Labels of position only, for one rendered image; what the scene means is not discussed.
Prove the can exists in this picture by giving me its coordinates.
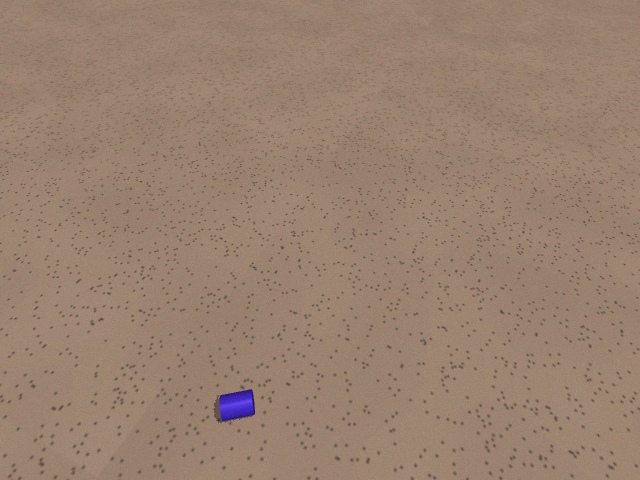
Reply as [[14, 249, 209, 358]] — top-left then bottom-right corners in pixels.
[[220, 389, 255, 421]]

